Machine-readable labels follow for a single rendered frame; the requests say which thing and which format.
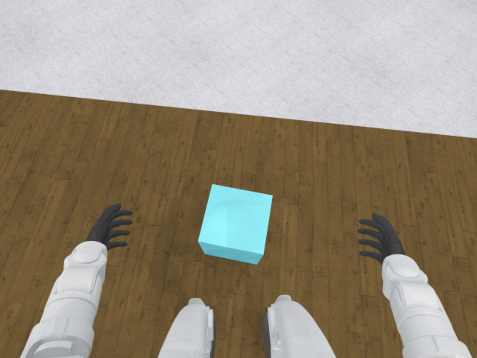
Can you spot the robot right hand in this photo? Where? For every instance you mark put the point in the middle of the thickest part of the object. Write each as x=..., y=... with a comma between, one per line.
x=389, y=243

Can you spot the robot left hand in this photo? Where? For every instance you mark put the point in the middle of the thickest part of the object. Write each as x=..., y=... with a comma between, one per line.
x=101, y=231

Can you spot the robot left forearm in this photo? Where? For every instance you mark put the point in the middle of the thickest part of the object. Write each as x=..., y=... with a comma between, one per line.
x=65, y=328

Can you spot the left robot thigh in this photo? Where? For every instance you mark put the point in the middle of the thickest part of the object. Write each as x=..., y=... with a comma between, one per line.
x=191, y=330

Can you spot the robot right forearm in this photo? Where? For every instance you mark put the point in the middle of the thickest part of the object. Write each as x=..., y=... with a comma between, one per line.
x=421, y=320

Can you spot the robot right shin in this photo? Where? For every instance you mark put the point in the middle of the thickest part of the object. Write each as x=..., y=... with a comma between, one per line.
x=276, y=350

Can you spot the carton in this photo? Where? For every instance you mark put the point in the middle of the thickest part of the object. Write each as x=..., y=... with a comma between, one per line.
x=235, y=224

